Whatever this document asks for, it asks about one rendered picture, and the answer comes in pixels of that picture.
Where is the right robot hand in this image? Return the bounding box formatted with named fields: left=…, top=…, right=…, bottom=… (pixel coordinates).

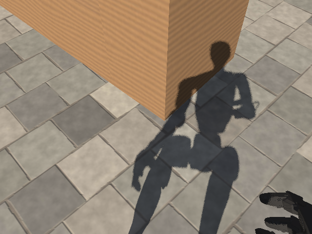
left=255, top=191, right=312, bottom=234

